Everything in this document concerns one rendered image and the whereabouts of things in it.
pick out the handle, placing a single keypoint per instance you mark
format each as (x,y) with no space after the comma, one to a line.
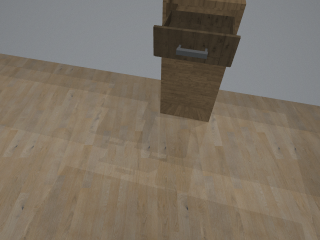
(191,52)

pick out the drawer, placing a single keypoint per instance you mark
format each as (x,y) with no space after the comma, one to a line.
(197,31)

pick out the cabinet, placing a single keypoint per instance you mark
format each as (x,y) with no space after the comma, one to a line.
(189,89)

